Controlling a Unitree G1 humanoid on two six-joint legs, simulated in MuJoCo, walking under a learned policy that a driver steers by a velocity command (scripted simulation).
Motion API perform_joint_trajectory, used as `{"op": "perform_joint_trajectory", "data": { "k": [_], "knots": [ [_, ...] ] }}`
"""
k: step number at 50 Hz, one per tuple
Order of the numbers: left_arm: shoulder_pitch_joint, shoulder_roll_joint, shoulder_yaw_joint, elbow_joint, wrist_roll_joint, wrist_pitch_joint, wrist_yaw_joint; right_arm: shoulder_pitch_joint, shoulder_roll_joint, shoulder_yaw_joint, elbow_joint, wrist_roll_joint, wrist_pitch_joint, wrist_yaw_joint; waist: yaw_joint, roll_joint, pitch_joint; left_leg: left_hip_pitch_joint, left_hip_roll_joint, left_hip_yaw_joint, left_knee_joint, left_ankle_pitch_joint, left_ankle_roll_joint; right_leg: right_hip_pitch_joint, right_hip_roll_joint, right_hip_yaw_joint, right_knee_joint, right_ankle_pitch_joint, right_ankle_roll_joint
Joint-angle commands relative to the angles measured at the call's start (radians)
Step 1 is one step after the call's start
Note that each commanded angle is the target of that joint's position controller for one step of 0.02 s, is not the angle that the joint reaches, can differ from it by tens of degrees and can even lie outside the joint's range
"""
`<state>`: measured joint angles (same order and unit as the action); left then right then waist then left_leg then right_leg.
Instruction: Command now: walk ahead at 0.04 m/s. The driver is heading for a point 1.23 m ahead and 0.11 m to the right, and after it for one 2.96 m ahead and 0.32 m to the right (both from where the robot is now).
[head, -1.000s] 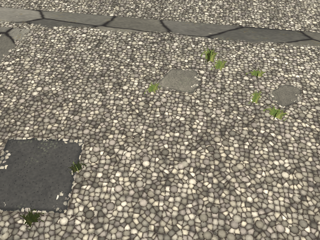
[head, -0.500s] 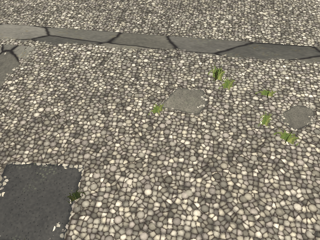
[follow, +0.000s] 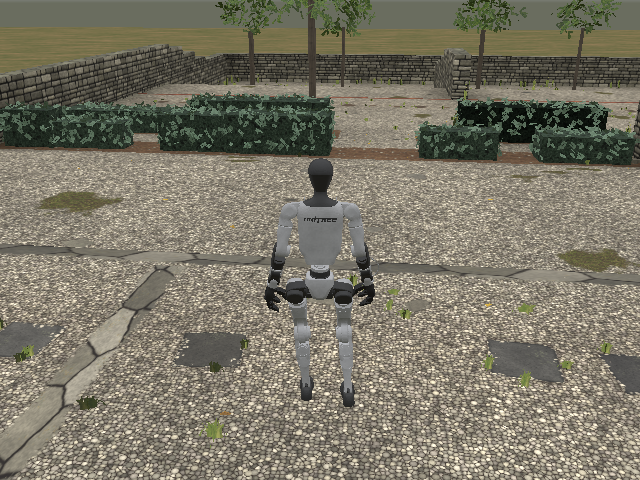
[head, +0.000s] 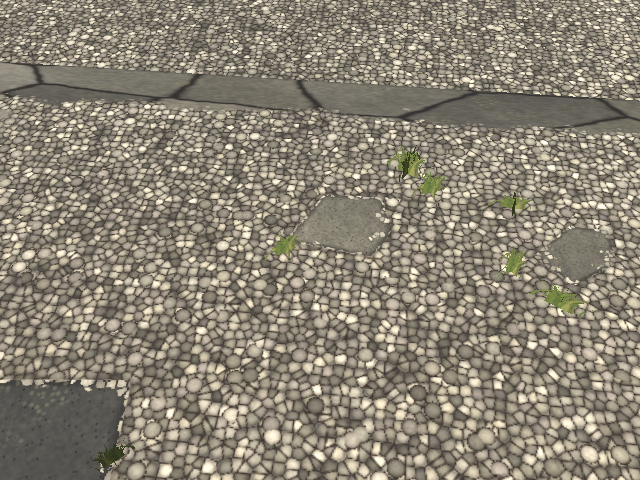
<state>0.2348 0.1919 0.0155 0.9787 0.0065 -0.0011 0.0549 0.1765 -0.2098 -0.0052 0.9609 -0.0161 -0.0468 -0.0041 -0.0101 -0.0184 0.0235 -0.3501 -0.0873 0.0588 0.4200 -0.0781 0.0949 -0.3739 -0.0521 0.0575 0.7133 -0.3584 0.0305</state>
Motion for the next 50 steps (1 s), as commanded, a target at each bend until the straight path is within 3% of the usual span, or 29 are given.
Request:
{"op": "perform_joint_trajectory", "data": {
  "k": [1,2,3,4,6,9,11,17,18,19,21,23,24,26,28,30,31,32,33,34,35,36,37,39,42,45,50],
  "knots": [
    [0.186,0.060,0.019,0.036,0.017,0.022,-0.003,-0.062,-0.121,-0.024,-0.058,0.022,0.003,-0.018,0.072,0.110,-0.044,-0.189,0.232,-0.250,-0.244,-0.535,0.061,0.267,0.032,-0.064,-0.116,0.099,-0.034],
    [0.185,0.054,0.016,0.035,0.027,0.022,-0.005,-0.040,-0.101,-0.018,-0.045,0.024,0.005,-0.018,0.073,0.086,-0.009,-0.203,0.212,-0.240,-0.232,-0.583,0.020,0.261,0.013,-0.044,-0.188,0.100,-0.056],
    [0.176,0.083,0.020,0.031,0.028,0.018,-0.004,-0.020,-0.104,-0.021,-0.036,0.027,0.009,-0.020,0.055,0.043,0.042,-0.182,0.177,-0.202,-0.189,-0.552,-0.016,0.190,-0.027,0.004,-0.280,0.028,-0.083],
    [0.150,0.132,0.033,0.046,0.014,0.009,-0.004,0.016,-0.107,-0.029,-0.033,0.029,0.014,-0.027,0.006,-0.077,0.076,-0.067,0.109,-0.116,-0.131,-0.438,-0.034,0.023,-0.020,0.027,-0.330,-0.151,-0.102],
    [0.096,0.085,0.025,0.046,0.010,-0.020,-0.006,0.036,-0.087,-0.027,-0.018,0.013,0.015,-0.034,-0.017,-0.145,0.058,0.109,0.095,-0.089,-0.026,-0.262,-0.042,-0.088,-0.026,0.047,-0.424,-0.228,-0.090],
    [0.068,0.074,0.029,0.042,-0.001,-0.047,-0.009,0.071,-0.074,-0.026,0.015,0.000,0.019,-0.035,-0.028,-0.079,0.033,0.154,0.100,-0.083,-0.004,-0.187,-0.029,-0.063,-0.018,0.039,-0.407,-0.135,-0.069],
    [0.103,0.066,0.029,0.052,-0.005,-0.050,-0.008,0.062,-0.079,-0.026,0.024,0.007,0.019,-0.033,-0.008,-0.016,0.037,0.115,0.111,-0.095,-0.021,-0.203,-0.018,-0.012,-0.001,0.017,-0.375,-0.058,-0.068],
    [0.157,0.062,0.025,0.071,-0.005,-0.049,-0.014,0.056,-0.065,-0.022,0.046,0.017,0.012,-0.025,0.011,0.018,-0.021,0.141,0.113,-0.094,0.017,-0.020,-0.015,0.087,0.012,-0.011,-0.313,0.151,-0.072],
    [0.182,0.060,0.025,0.082,-0.007,-0.047,-0.014,0.076,-0.060,-0.020,0.060,0.020,0.014,-0.025,0.015,0.016,-0.045,0.152,0.099,-0.078,0.030,-0.106,-0.010,0.101,0.020,-0.018,-0.316,0.070,-0.079],
    [0.190,0.078,0.032,0.084,-0.013,-0.043,-0.014,0.084,-0.070,-0.025,0.067,0.027,0.016,-0.026,0.016,0.004,-0.027,0.127,0.078,-0.060,0.057,-0.267,-0.003,0.090,0.023,-0.013,-0.318,-0.063,-0.100],
    [0.201,0.101,0.041,0.072,-0.024,-0.047,-0.014,0.063,-0.080,-0.030,0.060,0.034,0.008,-0.024,0.029,-0.019,0.062,-0.006,0.070,-0.063,0.093,-0.487,0.013,0.072,-0.027,0.069,-0.362,-0.292,-0.163],
    [0.260,0.138,0.054,0.078,-0.034,-0.071,-0.018,-0.004,-0.046,-0.023,0.029,0.042,-0.025,-0.012,0.057,-0.097,0.115,-0.168,0.062,-0.027,0.223,-0.384,0.010,0.172,-0.167,0.268,-0.467,-0.346,-0.243],
    [0.254,0.164,0.064,0.077,-0.035,-0.082,-0.020,-0.025,-0.035,-0.020,0.016,0.043,-0.042,-0.004,0.054,-0.138,0.137,-0.238,0.074,-0.018,0.279,-0.306,0.016,0.227,-0.250,0.370,-0.496,-0.291,-0.282],
    [0.243,0.144,0.062,0.070,-0.028,-0.096,-0.026,-0.053,-0.053,-0.025,0.000,0.043,-0.064,0.010,0.044,-0.116,0.126,-0.285,0.111,-0.043,0.323,-0.327,0.028,0.293,-0.292,0.384,-0.470,-0.051,-0.291],
    [0.193,0.142,0.062,0.052,-0.036,-0.091,-0.035,-0.014,-0.056,-0.030,0.012,0.053,-0.072,0.019,0.002,-0.100,0.098,-0.155,0.107,-0.016,0.197,-0.314,0.033,0.263,-0.243,0.271,-0.434,0.052,-0.241],
    [0.114,0.150,0.062,0.022,-0.037,-0.082,-0.039,0.161,-0.084,-0.056,0.089,0.050,-0.063,0.017,-0.081,-0.081,0.041,0.229,0.050,0.013,0.100,-0.168,0.025,0.052,-0.119,0.114,-0.334,0.170,-0.168],
    [0.055,0.131,0.055,-0.006,-0.034,-0.086,-0.041,0.311,-0.142,-0.080,0.127,0.044,-0.057,0.011,-0.146,0.031,0.004,0.390,0.155,-0.158,0.010,-0.211,0.066,-0.076,-0.033,0.001,-0.094,0.275,-0.114],
    [0.065,0.051,0.036,-0.036,-0.031,-0.103,-0.040,0.443,-0.255,-0.109,0.139,0.045,-0.055,0.010,-0.174,0.309,-0.058,0.579,0.385,-0.582,-0.167,-0.267,0.197,-0.306,0.099,-0.121,0.281,0.111,-0.045],
    [0.048,0.062,0.038,-0.045,-0.034,-0.120,-0.042,0.417,-0.183,-0.079,0.136,0.025,-0.064,0.014,-0.140,0.257,-0.057,0.569,0.476,-0.770,-0.227,-0.247,0.239,-0.423,0.089,0.005,0.499,-0.148,-0.062],
    [0.039,0.086,0.044,-0.049,-0.052,-0.128,-0.051,0.321,-0.129,-0.060,0.109,0.021,-0.073,0.014,-0.087,0.155,0.010,0.516,0.470,-0.667,-0.209,-0.220,0.208,-0.490,0.028,0.047,0.590,-0.090,-0.096],
    [0.037,0.093,0.045,-0.044,-0.054,-0.130,-0.055,0.242,-0.102,-0.048,0.081,0.022,-0.077,0.020,-0.053,0.089,0.024,0.463,0.421,-0.534,-0.216,-0.175,0.168,-0.480,-0.019,0.036,0.579,0.012,-0.115],
    [0.024,0.099,0.053,-0.045,-0.044,-0.130,-0.053,0.201,-0.100,-0.042,0.067,0.022,-0.077,0.027,-0.032,0.047,0.043,0.418,0.385,-0.440,-0.234,-0.108,0.140,-0.469,-0.051,0.022,0.525,0.095,-0.121],
    [0.013,0.115,0.064,-0.046,-0.034,-0.125,-0.051,0.189,-0.078,-0.032,0.065,0.021,-0.072,0.030,-0.018,0.047,0.043,0.385,0.338,-0.348,-0.244,-0.005,0.107,-0.428,-0.071,0.004,0.474,0.145,-0.120],
    [0.010,0.086,0.064,-0.047,-0.032,-0.109,-0.056,0.232,-0.073,-0.026,0.079,0.015,-0.060,0.025,-0.009,0.079,0.035,0.356,0.296,-0.249,-0.253,0.141,0.090,-0.389,-0.075,-0.033,0.421,0.191,-0.100],
    [-0.111,0.066,0.055,-0.100,-0.024,-0.096,-0.056,0.267,-0.115,-0.028,0.084,0.011,-0.051,0.007,-0.021,0.066,0.067,0.329,0.290,-0.196,-0.284,0.230,0.101,-0.430,-0.072,-0.059,0.273,0.276,-0.064],
    [-0.257,0.053,0.039,-0.155,-0.026,-0.101,-0.063,0.274,-0.133,-0.030,0.073,0.011,-0.047,-0.007,-0.050,0.077,0.094,0.273,0.261,-0.143,-0.316,0.204,0.084,-0.356,-0.039,-0.089,0.027,0.401,-0.053],
    [-0.388,0.074,0.029,-0.209,-0.038,-0.108,-0.090,0.344,-0.138,-0.041,0.100,0.029,-0.045,-0.009,-0.067,0.086,0.129,0.385,0.312,-0.128,-0.307,0.195,0.085,-0.327,-0.011,-0.091,-0.149,0.432,-0.082]
  ]
}}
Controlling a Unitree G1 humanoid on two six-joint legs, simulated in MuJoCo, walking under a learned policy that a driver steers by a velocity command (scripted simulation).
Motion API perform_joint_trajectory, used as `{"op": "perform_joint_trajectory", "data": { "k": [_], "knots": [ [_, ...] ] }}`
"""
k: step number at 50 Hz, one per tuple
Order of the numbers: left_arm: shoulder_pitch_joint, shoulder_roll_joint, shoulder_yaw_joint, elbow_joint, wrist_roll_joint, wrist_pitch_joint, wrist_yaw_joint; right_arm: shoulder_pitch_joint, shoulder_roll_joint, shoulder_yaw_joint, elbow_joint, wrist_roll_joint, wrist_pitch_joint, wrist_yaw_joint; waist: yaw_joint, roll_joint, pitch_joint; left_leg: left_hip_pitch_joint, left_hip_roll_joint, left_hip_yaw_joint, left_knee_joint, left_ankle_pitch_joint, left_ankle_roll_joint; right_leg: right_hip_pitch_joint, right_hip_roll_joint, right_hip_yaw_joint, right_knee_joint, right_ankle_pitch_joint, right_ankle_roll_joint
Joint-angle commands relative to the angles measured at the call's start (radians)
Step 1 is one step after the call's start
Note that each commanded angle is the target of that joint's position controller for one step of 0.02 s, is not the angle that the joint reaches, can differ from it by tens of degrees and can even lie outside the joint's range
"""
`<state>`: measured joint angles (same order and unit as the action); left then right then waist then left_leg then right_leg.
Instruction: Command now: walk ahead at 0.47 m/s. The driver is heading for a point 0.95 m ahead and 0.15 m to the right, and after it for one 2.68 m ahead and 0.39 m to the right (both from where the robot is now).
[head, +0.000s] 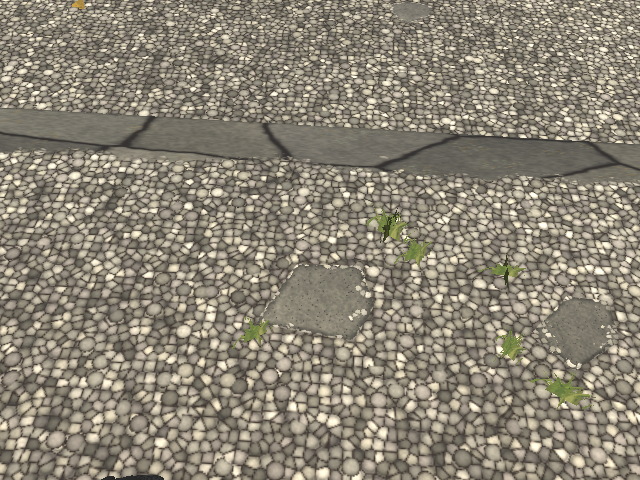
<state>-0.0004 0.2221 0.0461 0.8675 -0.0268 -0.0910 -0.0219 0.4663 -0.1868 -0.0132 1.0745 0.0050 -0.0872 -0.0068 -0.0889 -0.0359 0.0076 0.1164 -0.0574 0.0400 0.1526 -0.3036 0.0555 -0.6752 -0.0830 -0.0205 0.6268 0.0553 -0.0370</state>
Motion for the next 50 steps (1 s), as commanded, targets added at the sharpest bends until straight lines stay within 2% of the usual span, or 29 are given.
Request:
{"op": "perform_joint_trajectory", "data": {
  "k": [1,3,4,5,6,7,8,9,10,11,12,14,16,19,23,28,31,32,33,34,35,36,37,38,39,41,44,47,50],
  "knots": [
    [-0.163,0.052,-0.001,-0.108,-0.005,-0.022,-0.019,0.053,-0.164,-0.036,-0.012,0.008,-0.001,-0.007,0.020,0.105,0.141,-0.041,0.295,-0.104,-0.015,0.465,0.120,-0.022,0.024,-0.012,-0.083,-0.004,-0.029],
    [-0.119,0.085,0.011,-0.107,-0.003,-0.028,-0.027,0.028,-0.185,-0.046,-0.020,0.004,0.006,-0.008,0.067,0.127,0.085,0.015,0.307,-0.088,0.080,0.718,0.102,0.082,0.061,-0.032,-0.103,-0.068,-0.061],
    [-0.049,0.114,0.025,-0.092,-0.002,-0.028,-0.025,0.017,-0.199,-0.052,-0.025,0.001,0.011,-0.008,0.108,0.153,0.024,0.030,0.304,-0.081,0.171,0.901,0.092,0.190,0.095,-0.053,-0.095,-0.102,-0.080],
    [0.113,0.155,0.048,-0.045,-0.004,-0.026,-0.018,-0.005,-0.197,-0.051,-0.032,-0.005,0.019,-0.007,0.191,0.163,-0.070,-0.004,0.269,-0.053,0.353,1.023,0.071,0.392,0.129,-0.073,-0.104,-0.109,-0.108],
    [0.311,0.206,0.069,0.005,0.002,-0.021,-0.008,-0.032,-0.182,-0.042,-0.055,-0.012,0.020,-0.003,0.275,0.144,-0.193,-0.209,0.232,-0.040,0.615,0.872,0.042,0.716,0.034,0.035,-0.071,-0.105,-0.159],
    [0.459,0.300,0.090,0.036,0.032,-0.016,-0.003,0.094,-0.053,-0.006,-0.065,-0.009,0.001,0.013,0.228,-0.105,-0.388,-0.634,0.050,-0.019,1.062,0.312,-0.028,1.141,-0.258,0.523,-0.120,-0.304,-0.331],
    [0.453,0.226,0.065,0.045,0.030,-0.013,-0.004,0.087,-0.061,-0.006,-0.044,0.010,-0.031,0.022,0.227,-0.156,-0.460,-0.764,-0.007,-0.184,1.241,-0.224,-0.010,1.154,-0.328,0.815,-0.315,-0.398,-0.347],
    [0.344,0.174,0.047,0.034,0.016,-0.016,-0.006,-0.031,-0.152,-0.032,-0.089,0.039,-0.048,0.025,0.206,-0.132,-0.265,-0.859,0.062,-0.181,1.288,-0.183,0.013,0.995,-0.283,0.667,-0.347,-0.418,-0.278],
    [0.232,0.133,0.032,0.009,0.013,-0.019,-0.008,-0.115,-0.175,-0.037,-0.118,0.046,-0.054,0.017,0.168,-0.050,-0.143,-0.842,0.122,-0.142,1.245,-0.081,0.021,0.796,-0.248,0.503,-0.380,-0.339,-0.241],
    [0.166,0.099,0.020,0.003,0.022,-0.025,-0.016,-0.147,-0.167,-0.044,-0.123,0.034,-0.047,0.006,0.127,0.020,-0.073,-0.790,0.161,-0.121,1.180,-0.012,0.019,0.630,-0.207,0.390,-0.417,-0.244,-0.218],
    [0.134,0.077,0.013,0.006,0.031,-0.033,-0.022,-0.117,-0.146,-0.050,-0.117,0.021,-0.030,-0.002,0.081,0.001,-0.050,-0.713,0.197,-0.129,1.118,0.030,0.020,0.525,-0.163,0.302,-0.446,-0.201,-0.195],
    [0.149,0.074,0.012,0.029,0.032,-0.035,-0.027,-0.070,-0.095,-0.048,-0.106,0.017,-0.001,-0.008,0.050,-0.028,-0.027,-0.646,0.213,-0.116,1.057,0.044,0.011,0.418,-0.126,0.222,-0.491,-0.174,-0.200],
    [0.189,0.110,0.017,0.050,0.034,-0.036,-0.015,-0.121,-0.107,-0.054,-0.131,0.012,0.010,-0.013,0.046,-0.028,0.012,-0.696,0.224,-0.104,0.982,0.104,-0.010,0.386,-0.118,0.176,-0.525,-0.146,-0.214],
    [0.261,0.142,0.023,0.070,0.033,-0.031,0.010,-0.260,-0.124,-0.062,-0.179,-0.001,0.008,-0.013,0.079,-0.011,0.040,-0.817,0.232,-0.101,0.799,0.268,-0.035,0.450,-0.120,0.156,-0.539,-0.111,-0.208],
    [0.335,0.159,0.025,0.087,0.020,-0.021,0.025,-0.407,-0.101,-0.053,-0.218,0.004,-0.004,0.002,0.125,-0.011,0.050,-0.793,0.189,-0.063,0.549,0.424,-0.041,0.513,-0.099,0.097,-0.534,-0.093,-0.171],
    [0.417,0.172,0.033,0.127,0.009,-0.003,0.029,-0.540,-0.105,-0.042,-0.269,0.016,-0.012,0.030,0.163,-0.013,0.085,-0.811,0.161,-0.054,0.408,0.358,-0.027,0.668,-0.155,0.096,-0.469,-0.094,-0.163],
    [0.403,0.191,0.043,0.130,0.007,0.012,0.033,-0.511,-0.138,-0.050,-0.278,0.018,-0.023,0.044,0.125,-0.037,0.060,-0.722,0.133,-0.037,0.361,0.240,0.010,0.728,-0.189,0.107,-0.389,0.024,-0.141],
    [0.377,0.197,0.045,0.124,0.007,0.017,0.033,-0.441,-0.162,-0.062,-0.261,0.018,-0.027,0.044,0.080,-0.048,0.018,-0.608,0.101,-0.007,0.345,0.217,0.028,0.725,-0.174,0.089,-0.308,0.187,-0.125],
    [0.362,0.178,0.037,0.118,0.010,0.022,0.033,-0.284,-0.204,-0.087,-0.211,0.015,-0.028,0.040,0.006,-0.034,-0.074,-0.401,0.066,0.019,0.333,0.222,0.055,0.686,-0.119,0.045,-0.127,0.329,-0.100],
    [0.364,0.140,0.019,0.093,0.024,0.021,0.032,-0.084,-0.285,-0.113,-0.164,0.004,-0.028,0.030,-0.061,0.051,-0.228,-0.085,0.211,-0.145,0.359,0.233,0.120,0.497,-0.057,-0.009,0.180,0.174,-0.062],
    [0.483,0.008,-0.019,0.086,0.026,-0.002,0.019,0.014,-0.370,-0.132,-0.135,-0.002,-0.021,0.033,-0.009,0.320,-0.363,0.285,0.443,-0.626,0.256,0.050,0.283,0.071,0.134,-0.020,0.558,-0.392,0.011],
    [0.442,0.086,-0.003,0.098,0.005,-0.029,0.016,0.004,-0.273,-0.103,-0.142,0.001,-0.022,0.034,-0.032,0.274,-0.386,0.297,0.451,-0.772,0.152,-0.028,0.272,-0.053,0.119,0.136,0.701,-0.610,-0.007],
    [0.344,0.158,0.016,0.065,-0.019,-0.044,0.014,-0.087,-0.224,-0.087,-0.158,0.006,-0.026,0.032,-0.019,0.220,-0.243,0.180,0.417,-0.617,0.148,0.013,0.217,-0.126,0.063,0.133,0.732,-0.542,-0.028],
    [0.284,0.161,0.017,0.049,-0.018,-0.047,0.021,-0.180,-0.193,-0.075,-0.182,0.002,-0.026,0.032,0.012,0.135,-0.163,0.030,0.381,-0.482,0.131,0.119,0.190,-0.096,0.005,0.102,0.693,-0.445,-0.032],
    [0.261,0.151,0.023,0.049,-0.006,-0.040,0.027,-0.239,-0.161,-0.066,-0.190,-0.007,-0.027,0.035,0.042,0.088,-0.102,-0.104,0.350,-0.384,0.098,0.197,0.174,-0.051,-0.029,0.095,0.631,-0.381,-0.029],
    [0.305,0.110,0.027,0.063,-0.005,-0.005,0.030,-0.259,-0.122,-0.056,-0.175,-0.019,-0.034,0.039,0.091,0.120,-0.066,-0.231,0.305,-0.265,0.035,0.234,0.149,0.055,-0.064,0.108,0.560,-0.318,-0.029],
    [0.286,0.082,0.030,0.054,-0.007,0.024,0.033,-0.216,-0.160,-0.068,-0.145,-0.021,-0.042,0.025,0.101,0.104,-0.012,-0.275,0.302,-0.156,-0.019,0.311,0.152,0.012,-0.061,0.128,0.491,-0.242,-0.017],
    [0.210,0.085,0.037,0.025,0.001,0.027,0.030,-0.190,-0.171,-0.071,-0.132,-0.025,-0.039,0.007,0.088,0.087,0.015,-0.233,0.301,-0.075,-0.034,0.367,0.137,-0.077,-0.040,0.160,0.361,-0.100,-0.004],
    [0.131,0.074,0.034,-0.003,0.006,0.022,0.015,-0.192,-0.174,-0.068,-0.135,-0.021,-0.036,-0.005,0.071,0.093,0.036,-0.232,0.276,0.023,-0.050,0.373,0.105,-0.048,-0.022,0.110,0.194,0.040,-0.002]
  ]
}}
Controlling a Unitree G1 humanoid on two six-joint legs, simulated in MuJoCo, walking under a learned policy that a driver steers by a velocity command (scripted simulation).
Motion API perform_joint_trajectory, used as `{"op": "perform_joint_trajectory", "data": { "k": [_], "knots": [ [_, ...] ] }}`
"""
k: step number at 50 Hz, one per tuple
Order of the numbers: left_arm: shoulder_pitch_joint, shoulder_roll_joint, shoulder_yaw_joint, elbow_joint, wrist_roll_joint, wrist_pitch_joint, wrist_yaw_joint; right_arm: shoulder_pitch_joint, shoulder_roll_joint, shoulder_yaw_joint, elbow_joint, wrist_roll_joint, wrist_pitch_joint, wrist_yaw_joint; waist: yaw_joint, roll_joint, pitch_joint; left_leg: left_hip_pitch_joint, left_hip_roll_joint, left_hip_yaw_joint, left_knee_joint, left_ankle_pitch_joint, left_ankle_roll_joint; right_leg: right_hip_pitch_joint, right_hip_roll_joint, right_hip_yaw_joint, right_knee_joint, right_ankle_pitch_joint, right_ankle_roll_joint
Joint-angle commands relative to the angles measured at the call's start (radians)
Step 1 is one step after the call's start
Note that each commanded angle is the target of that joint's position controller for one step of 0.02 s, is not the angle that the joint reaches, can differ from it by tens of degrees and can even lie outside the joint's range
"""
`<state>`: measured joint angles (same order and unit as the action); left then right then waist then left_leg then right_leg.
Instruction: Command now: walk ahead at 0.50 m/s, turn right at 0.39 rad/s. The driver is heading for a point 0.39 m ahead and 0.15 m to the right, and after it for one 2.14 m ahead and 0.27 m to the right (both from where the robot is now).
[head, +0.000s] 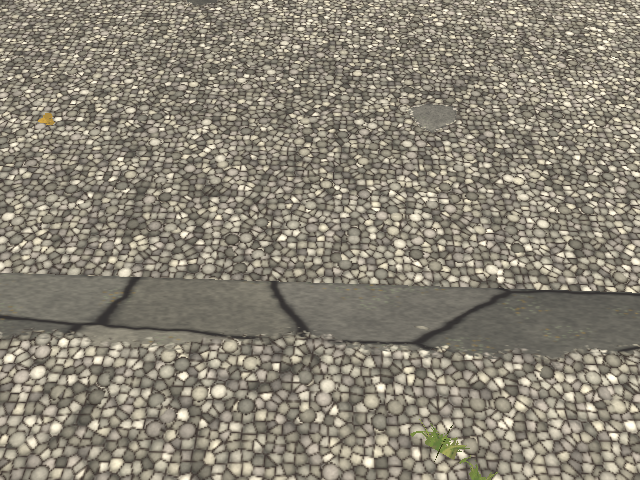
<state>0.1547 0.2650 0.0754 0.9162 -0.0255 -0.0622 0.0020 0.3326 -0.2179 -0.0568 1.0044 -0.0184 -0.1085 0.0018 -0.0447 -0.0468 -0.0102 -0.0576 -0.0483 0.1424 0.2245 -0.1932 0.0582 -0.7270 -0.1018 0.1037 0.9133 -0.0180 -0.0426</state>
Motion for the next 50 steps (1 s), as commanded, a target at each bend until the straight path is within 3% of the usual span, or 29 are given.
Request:
{"op": "perform_joint_trajectory", "data": {
  "k": [1,5,8,10,11,12,13,14,15,16,17,18,19,22,26,31,34,35,36,37,38,39,40,41,42,44,47,50],
  "knots": [
    [-0.062,0.023,0.000,-0.066,0.006,-0.007,-0.014,-0.044,-0.147,-0.024,-0.060,0.005,-0.014,-0.018,0.013,0.101,0.067,-0.049,0.269,-0.058,-0.129,0.259,0.097,0.011,-0.001,-0.041,-0.136,0.139,0.002],
    [-0.177,0.002,-0.014,-0.127,0.007,-0.006,-0.039,0.035,-0.161,-0.029,-0.031,0.014,0.006,-0.025,-0.031,0.081,0.112,0.101,0.312,-0.005,-0.089,0.319,0.089,-0.043,0.007,-0.094,-0.247,0.104,-0.016],
    [-0.206,0.012,-0.011,-0.173,0.003,-0.005,-0.061,0.027,-0.185,-0.038,-0.035,0.024,0.030,-0.030,-0.014,0.098,0.111,0.185,0.343,0.033,0.005,0.525,0.072,-0.020,0.035,-0.155,-0.286,-0.030,-0.047],
    [-0.142,0.049,0.008,-0.182,0.002,-0.002,-0.069,-0.003,-0.217,-0.048,-0.054,0.028,0.043,-0.039,0.040,0.146,0.042,0.196,0.344,0.062,0.152,0.880,0.051,0.132,0.104,-0.223,-0.276,-0.134,-0.083],
    [-0.034,0.086,0.028,-0.164,-0.001,0.000,-0.070,-0.021,-0.230,-0.051,-0.063,0.027,0.051,-0.043,0.102,0.161,-0.020,0.174,0.332,0.074,0.305,0.997,0.037,0.276,0.146,-0.242,-0.285,-0.161,-0.109],
    [0.130,0.147,0.062,-0.126,-0.002,0.002,-0.060,-0.040,-0.230,-0.048,-0.075,0.031,0.054,-0.044,0.189,0.137,-0.106,0.073,0.289,0.091,0.529,0.937,0.004,0.524,0.178,-0.221,-0.362,-0.098,-0.149],
    [0.268,0.248,0.093,-0.100,0.002,0.011,-0.034,-0.024,-0.192,-0.034,-0.105,0.010,0.041,-0.041,0.216,-0.026,-0.210,-0.209,0.228,0.093,0.866,0.494,-0.038,0.835,-0.009,0.078,-0.376,-0.082,-0.219],
    [0.220,0.304,0.092,-0.131,0.001,0.003,-0.033,0.049,-0.056,0.008,-0.153,0.006,-0.001,-0.018,0.100,-0.220,-0.327,-0.619,-0.015,-0.076,1.217,-0.362,-0.094,1.132,-0.246,0.692,-0.548,-0.189,-0.436],
    [0.244,0.228,0.069,-0.133,0.018,0.001,-0.032,-0.073,-0.153,-0.012,-0.180,0.047,-0.048,0.000,0.168,-0.109,-0.341,-0.728,0.026,-0.252,1.269,-0.353,-0.066,1.132,-0.242,0.693,-0.620,-0.106,-0.403],
    [0.185,0.170,0.055,-0.144,0.025,-0.007,-0.028,-0.140,-0.171,-0.016,-0.203,0.069,-0.062,0.003,0.152,-0.063,-0.215,-0.757,0.075,-0.242,1.229,-0.289,-0.044,1.017,-0.205,0.496,-0.587,0.084,-0.350],
    [0.102,0.137,0.044,-0.163,0.019,-0.014,-0.032,-0.144,-0.166,-0.018,-0.193,0.051,-0.059,-0.007,0.095,0.059,-0.124,-0.696,0.120,-0.234,1.131,-0.230,-0.049,0.834,-0.152,0.342,-0.577,0.276,-0.307],
    [0.042,0.105,0.036,-0.180,0.013,-0.013,-0.029,-0.140,-0.182,-0.032,-0.187,0.024,-0.043,-0.018,0.058,0.081,-0.086,-0.626,0.149,-0.220,1.047,-0.208,-0.060,0.702,-0.113,0.242,-0.579,0.360,-0.272],
    [0.019,0.096,0.029,-0.195,0.019,-0.009,-0.024,-0.125,-0.183,-0.038,-0.192,0.017,-0.024,-0.021,0.031,0.074,-0.066,-0.560,0.158,-0.217,1.015,-0.196,-0.070,0.602,-0.090,0.202,-0.597,0.412,-0.264],
    [0.035,0.155,0.044,-0.201,0.026,-0.007,-0.009,-0.123,-0.133,-0.032,-0.223,0.003,0.014,-0.032,0.005,0.040,-0.060,-0.509,0.128,-0.187,0.843,-0.125,-0.109,0.482,-0.044,0.127,-0.602,0.584,-0.257],
    [0.060,0.170,0.051,-0.209,0.003,0.029,0.018,-0.229,-0.115,-0.019,-0.267,0.003,0.027,-0.032,0.040,-0.029,-0.107,-0.454,0.058,-0.173,0.557,0.104,-0.126,0.466,0.025,0.082,-0.551,0.526,-0.183],
    [0.086,0.158,0.047,-0.218,0.006,0.064,0.038,-0.335,-0.145,-0.020,-0.315,0.013,0.033,-0.014,0.079,-0.064,-0.102,-0.439,0.018,-0.218,0.365,0.132,-0.122,0.539,0.005,0.219,-0.469,0.299,-0.137],
    [0.034,0.147,0.040,-0.250,0.005,0.068,0.043,-0.271,-0.177,-0.034,-0.311,0.008,0.013,-0.009,0.026,-0.090,-0.096,-0.341,0.022,-0.230,0.203,0.157,-0.080,0.571,0.027,0.308,-0.372,0.179,-0.107],
    [0.026,0.121,0.031,-0.269,0.012,0.066,0.042,-0.223,-0.203,-0.041,-0.308,-0.004,0.005,-0.014,0.007,-0.060,-0.132,-0.195,0.097,-0.265,0.157,0.326,-0.041,0.516,0.076,0.287,-0.274,0.093,-0.071],
    [0.046,0.064,0.011,-0.285,0.034,0.059,0.043,-0.163,-0.257,-0.048,-0.308,-0.025,0.008,-0.025,0.006,0.093,-0.218,0.005,0.287,-0.418,0.196,0.712,0.043,0.397,0.167,0.157,-0.052,-0.187,-0.019],
    [0.206,0.061,0.007,-0.289,0.019,0.056,0.041,-0.126,-0.265,-0.049,-0.288,-0.046,0.025,-0.023,0.086,0.376,-0.311,0.182,0.488,-0.743,0.176,0.842,0.261,0.194,0.276,0.093,0.146,-0.713,0.040],
    [0.259,0.152,0.023,-0.238,0.021,0.060,0.035,-0.165,-0.183,-0.032,-0.310,-0.011,0.033,-0.020,0.087,0.269,-0.303,0.136,0.484,-0.793,0.166,0.618,0.285,0.168,0.199,0.129,0.273,-0.690,0.071],
    [0.177,0.184,0.032,-0.226,0.018,0.075,0.036,-0.199,-0.127,-0.014,-0.325,0.000,0.039,-0.016,0.055,0.180,-0.214,0.057,0.401,-0.648,0.176,0.509,0.237,0.155,0.179,0.100,0.328,-0.626,0.095],
    [0.139,0.157,0.028,-0.216,0.025,0.091,0.041,-0.222,-0.113,-0.002,-0.323,-0.003,0.049,-0.008,0.059,0.120,-0.173,-0.026,0.335,-0.570,0.159,0.392,0.195,0.172,0.156,0.068,0.311,-0.581,0.107],
    [0.119,0.136,0.023,-0.222,0.037,0.103,0.043,-0.253,-0.110,0.004,-0.322,0.005,0.058,-0.002,0.069,0.119,-0.122,-0.114,0.299,-0.538,0.132,0.295,0.175,0.201,0.122,0.049,0.239,-0.536,0.117],
    [0.111,0.103,0.013,-0.223,0.036,0.106,0.038,-0.279,-0.128,0.001,-0.320,0.005,0.070,0.002,0.086,0.141,-0.084,-0.205,0.240,-0.477,0.106,0.242,0.143,0.274,0.111,0.006,0.118,-0.504,0.119],
    [0.078,0.062,0.000,-0.230,0.030,0.096,0.036,-0.261,-0.190,-0.024,-0.321,0.008,0.089,0.001,0.064,0.205,-0.067,-0.229,0.177,-0.431,0.094,0.246,0.131,0.352,0.142,-0.068,-0.076,-0.495,0.119],
    [0.061,0.088,0.006,-0.227,0.018,0.083,0.041,-0.205,-0.227,-0.042,-0.325,0.019,0.098,-0.008,0.038,0.234,-0.112,-0.146,0.213,-0.515,0.095,0.176,0.156,0.388,0.154,-0.050,-0.222,-0.397,0.103],
    [0.082,0.090,0.013,-0.211,0.017,0.073,0.037,-0.217,-0.224,-0.045,-0.338,0.034,0.111,-0.021,0.065,0.228,-0.104,-0.189,0.198,-0.547,0.097,0.057,0.128,0.481,0.166,-0.066,-0.408,-0.267,0.061]
  ]
}}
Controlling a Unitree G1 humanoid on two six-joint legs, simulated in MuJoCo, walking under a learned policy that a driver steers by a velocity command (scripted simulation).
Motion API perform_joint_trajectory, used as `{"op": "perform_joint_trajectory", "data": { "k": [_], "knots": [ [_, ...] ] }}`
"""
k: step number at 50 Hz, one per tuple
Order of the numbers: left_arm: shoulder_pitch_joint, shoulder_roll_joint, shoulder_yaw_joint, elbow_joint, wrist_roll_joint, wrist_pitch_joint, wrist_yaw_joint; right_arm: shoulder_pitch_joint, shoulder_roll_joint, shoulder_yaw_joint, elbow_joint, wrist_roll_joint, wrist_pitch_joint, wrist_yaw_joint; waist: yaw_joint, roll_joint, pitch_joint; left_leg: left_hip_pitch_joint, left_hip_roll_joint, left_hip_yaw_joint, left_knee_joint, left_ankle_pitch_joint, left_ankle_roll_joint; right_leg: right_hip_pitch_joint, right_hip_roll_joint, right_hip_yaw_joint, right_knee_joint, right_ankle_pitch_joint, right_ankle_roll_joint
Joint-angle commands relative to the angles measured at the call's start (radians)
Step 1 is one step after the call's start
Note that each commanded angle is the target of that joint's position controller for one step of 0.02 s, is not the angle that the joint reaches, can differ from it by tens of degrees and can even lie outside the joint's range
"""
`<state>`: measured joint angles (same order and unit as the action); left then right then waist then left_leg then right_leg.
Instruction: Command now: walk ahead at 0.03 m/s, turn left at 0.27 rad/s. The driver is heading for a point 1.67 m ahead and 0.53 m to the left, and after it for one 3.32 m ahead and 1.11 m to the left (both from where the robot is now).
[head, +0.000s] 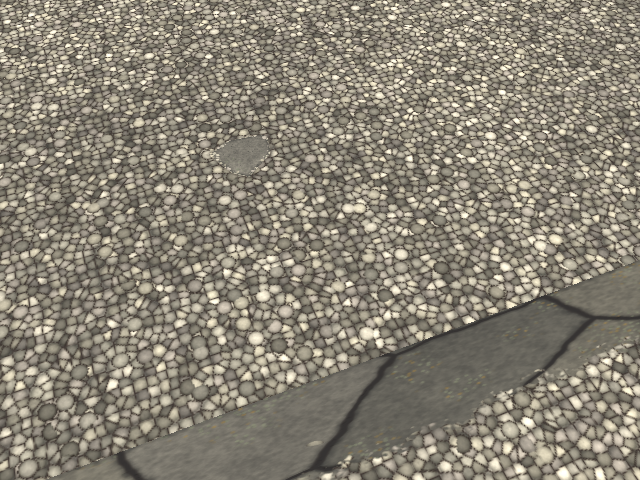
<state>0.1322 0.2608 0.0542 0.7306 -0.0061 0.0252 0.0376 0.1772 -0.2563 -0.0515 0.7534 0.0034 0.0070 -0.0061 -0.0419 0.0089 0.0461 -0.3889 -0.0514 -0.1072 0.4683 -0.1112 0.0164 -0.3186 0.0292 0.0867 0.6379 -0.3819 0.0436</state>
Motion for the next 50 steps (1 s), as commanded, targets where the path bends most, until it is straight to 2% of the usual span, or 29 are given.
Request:
{"op": "perform_joint_trajectory", "data": {
  "k": [1,2,3,4,5,6,7,8,12,15,18,20,21,22,23,24,25,27,28,30,34,40,43,44,45,46,47,48,50],
  "knots": [
    [0.112,0.101,0.038,-0.021,0.000,-0.018,-0.002,-0.053,-0.180,-0.051,-0.087,0.020,0.001,-0.019,0.070,0.163,-0.156,0.097,0.180,-0.288,-0.139,-0.085,0.142,0.134,0.029,-0.055,-0.198,0.140,-0.048],
    [0.130,0.130,0.047,-0.023,0.011,-0.020,-0.001,-0.041,-0.163,-0.047,-0.089,0.021,0.001,-0.023,0.075,0.129,-0.164,0.005,0.151,-0.261,-0.100,-0.161,0.101,0.227,-0.042,-0.012,-0.220,0.163,-0.082],
    [0.156,0.196,0.063,-0.023,0.034,-0.017,0.005,-0.062,-0.123,-0.038,-0.111,0.018,-0.005,-0.022,0.076,-0.032,-0.141,-0.148,0.071,-0.142,0.039,-0.251,0.041,0.274,-0.197,0.132,-0.270,0.132,-0.160],
    [0.140,0.226,0.073,-0.022,0.050,-0.016,0.000,-0.089,-0.118,-0.037,-0.145,0.019,-0.015,-0.016,0.071,-0.268,-0.098,-0.227,-0.038,0.029,0.229,-0.391,-0.001,0.191,-0.361,0.320,-0.362,0.240,-0.276],
    [0.079,0.184,0.060,-0.054,0.061,-0.028,0.002,-0.064,-0.170,-0.059,-0.132,0.006,-0.019,-0.014,0.067,-0.231,-0.088,-0.242,-0.001,0.013,0.463,-0.469,-0.036,0.169,-0.425,0.342,-0.366,0.395,-0.328],
    [0.030,0.147,0.048,-0.071,0.052,-0.039,0.008,-0.011,-0.185,-0.073,-0.102,0.012,-0.013,-0.013,0.037,-0.164,-0.092,-0.248,0.002,-0.006,0.589,-0.444,-0.047,0.174,-0.388,0.270,-0.338,0.498,-0.304],
    [-0.019,0.133,0.044,-0.081,0.034,-0.045,0.010,0.043,-0.173,-0.075,-0.074,0.014,0.002,-0.017,0.008,-0.124,-0.090,-0.261,0.010,-0.005,0.652,-0.399,-0.062,0.192,-0.339,0.188,-0.308,0.549,-0.262],
    [-0.028,0.123,0.041,-0.081,0.017,-0.050,0.011,0.058,-0.157,-0.072,-0.067,0.010,0.014,-0.020,0.013,-0.120,-0.082,-0.291,0.019,-0.006,0.698,-0.354,-0.079,0.216,-0.323,0.140,-0.290,0.614,-0.247],
    [0.038,0.142,0.048,-0.059,0.014,-0.031,0.018,-0.036,-0.099,-0.045,-0.132,0.021,0.027,-0.004,0.067,-0.152,-0.075,-0.294,0.059,0.073,0.560,-0.252,-0.118,0.276,-0.287,0.017,-0.284,0.640,-0.249],
    [0.055,0.192,0.065,-0.057,0.011,-0.018,0.017,-0.079,-0.089,-0.032,-0.180,0.019,0.028,0.021,0.092,-0.181,-0.098,-0.168,0.077,0.126,0.387,-0.264,-0.104,0.260,-0.312,-0.020,-0.274,0.628,-0.254],
    [0.057,0.219,0.076,-0.054,-0.005,-0.021,0.005,-0.062,-0.126,-0.045,-0.197,0.021,0.033,0.036,0.086,-0.196,-0.100,-0.067,0.060,0.173,0.253,-0.252,-0.067,0.239,-0.338,-0.031,-0.241,0.620,-0.243],
    [0.032,0.219,0.076,-0.052,-0.026,-0.028,-0.001,-0.010,-0.129,-0.054,-0.189,0.019,0.036,0.038,0.044,-0.186,-0.102,0.043,0.035,0.201,0.072,-0.132,-0.022,0.207,-0.328,-0.065,-0.166,0.582,-0.198],
    [0.063,0.195,0.070,-0.037,-0.027,-0.035,-0.005,0.034,-0.148,-0.066,-0.176,0.015,0.036,0.031,0.028,-0.146,-0.118,0.161,0.013,0.187,-0.034,-0.018,0.009,0.155,-0.293,-0.109,-0.082,0.518,-0.149],
    [0.109,0.158,0.061,-0.031,0.000,-0.043,-0.011,0.088,-0.227,-0.092,-0.178,0.016,0.034,0.016,0.022,0.017,-0.175,0.373,0.121,0.018,-0.057,0.303,0.063,-0.007,-0.225,-0.196,0.126,0.328,-0.060],
    [0.084,0.085,0.031,-0.089,0.057,-0.050,-0.017,0.098,-0.343,-0.109,-0.208,-0.004,0.029,0.002,0.043,0.320,-0.200,0.520,0.408,-0.365,-0.018,0.745,0.254,-0.322,-0.078,-0.209,0.436,-0.310,0.035],
    [-0.010,0.137,0.044,-0.106,0.033,-0.053,-0.014,0.142,-0.286,-0.091,-0.204,-0.027,0.007,0.017,-0.048,0.211,-0.288,0.469,0.460,-0.430,-0.069,0.653,0.379,-0.364,-0.046,-0.040,0.587,-0.350,0.037],
    [-0.039,0.165,0.052,-0.109,0.003,-0.046,-0.010,0.096,-0.262,-0.081,-0.200,-0.027,-0.009,0.022,-0.027,0.141,-0.216,0.415,0.401,-0.339,-0.086,0.539,0.339,-0.382,-0.064,-0.017,0.632,-0.274,0.024],
    [-0.018,0.170,0.059,-0.085,0.011,-0.030,0.007,-0.006,-0.209,-0.066,-0.208,0.008,-0.010,0.010,0.024,0.075,-0.141,0.313,0.302,-0.237,-0.098,0.360,0.240,-0.374,-0.088,-0.005,0.559,-0.122,0.018],
    [0.002,0.172,0.062,-0.083,0.017,-0.025,0.010,-0.041,-0.209,-0.062,-0.214,0.011,-0.004,0.003,0.049,0.086,-0.134,0.244,0.272,-0.209,-0.109,0.333,0.225,-0.317,-0.079,-0.009,0.535,-0.069,0.024],
    [0.034,0.149,0.057,-0.074,0.016,-0.027,0.006,-0.052,-0.208,-0.061,-0.220,0.000,0.003,-0.005,0.064,0.107,-0.148,0.210,0.239,-0.192,-0.122,0.292,0.222,-0.266,-0.051,-0.023,0.481,-0.005,0.032],
    [0.001,0.118,0.042,-0.083,0.013,-0.034,0.001,-0.031,-0.221,-0.067,-0.215,0.005,0.010,-0.021,0.041,0.121,-0.153,0.212,0.222,-0.234,-0.117,0.150,0.220,-0.226,-0.029,-0.009,0.267,0.034,0.043],
    [-0.002,0.128,0.041,-0.092,0.002,-0.046,-0.022,-0.034,-0.210,-0.058,-0.212,-0.002,0.021,-0.010,0.016,0.158,-0.146,0.161,0.225,-0.313,-0.084,0.069,0.210,-0.083,-0.018,-0.026,0.074,0.020,0.021],
    [0.048,0.106,0.037,-0.086,0.008,-0.061,-0.036,-0.053,-0.177,-0.040,-0.207,0.007,0.026,-0.010,0.062,0.141,-0.140,0.131,0.179,-0.311,-0.028,0.068,0.154,0.081,-0.020,-0.048,-0.211,0.200,-0.021],
    [0.057,0.137,0.041,-0.093,0.025,-0.065,-0.035,-0.016,-0.146,-0.029,-0.199,0.000,0.021,-0.012,0.052,0.088,-0.148,0.081,0.139,-0.283,0.014,-0.036,0.098,0.170,-0.103,0.023,-0.256,0.301,-0.051],
    [0.053,0.206,0.050,-0.111,0.043,-0.063,-0.029,0.037,-0.103,-0.015,-0.199,-0.021,0.014,-0.010,0.001,-0.117,-0.165,0.005,0.026,-0.156,0.181,-0.263,0.033,0.233,-0.282,0.200,-0.286,0.488,-0.128],
    [0.026,0.183,0.039,-0.091,0.060,-0.063,-0.032,0.004,-0.133,-0.027,-0.220,-0.012,0.007,-0.013,-0.013,-0.274,-0.116,-0.028,-0.020,-0.046,0.231,-0.425,-0.013,0.108,-0.380,0.341,-0.327,0.487,-0.278],
    [-0.008,0.138,0.027,-0.113,0.052,-0.069,-0.033,-0.010,-0.193,-0.044,-0.205,-0.013,0.007,-0.019,0.018,-0.220,-0.098,-0.014,0.017,-0.043,0.348,-0.461,-0.047,0.087,-0.374,0.332,-0.347,0.436,-0.311],
    [-0.007,0.139,0.028,-0.108,0.041,-0.070,-0.030,-0.025,-0.203,-0.054,-0.198,-0.006,0.010,-0.019,0.029,-0.198,-0.093,-0.049,0.013,-0.034,0.422,-0.449,-0.063,0.114,-0.344,0.299,-0.338,0.415,-0.294],
    [-0.022,0.152,0.029,-0.104,0.017,-0.071,-0.024,-0.003,-0.168,-0.053,-0.174,-0.005,0.026,-0.022,0.027,-0.153,-0.081,-0.076,0.037,-0.036,0.490,-0.418,-0.097,0.138,-0.306,0.231,-0.310,0.443,-0.263]
  ]
}}
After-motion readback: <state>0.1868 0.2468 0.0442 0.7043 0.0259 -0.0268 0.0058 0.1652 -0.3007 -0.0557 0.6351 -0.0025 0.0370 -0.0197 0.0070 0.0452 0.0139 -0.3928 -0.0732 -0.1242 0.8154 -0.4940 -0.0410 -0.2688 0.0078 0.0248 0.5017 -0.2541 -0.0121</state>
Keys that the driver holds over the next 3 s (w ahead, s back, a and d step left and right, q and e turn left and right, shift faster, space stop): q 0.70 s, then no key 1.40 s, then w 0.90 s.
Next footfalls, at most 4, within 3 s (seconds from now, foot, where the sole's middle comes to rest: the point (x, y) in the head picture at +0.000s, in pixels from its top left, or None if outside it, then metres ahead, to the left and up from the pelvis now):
0.04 right None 0.04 -0.13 -0.77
0.44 left None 0.03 0.14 -0.77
0.88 right None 0.12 -0.07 -0.77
1.16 left None -0.03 0.15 -0.77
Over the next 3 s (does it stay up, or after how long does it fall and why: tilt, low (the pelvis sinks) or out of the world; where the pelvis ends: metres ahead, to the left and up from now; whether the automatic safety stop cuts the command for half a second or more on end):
stays up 0.30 0.23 0.01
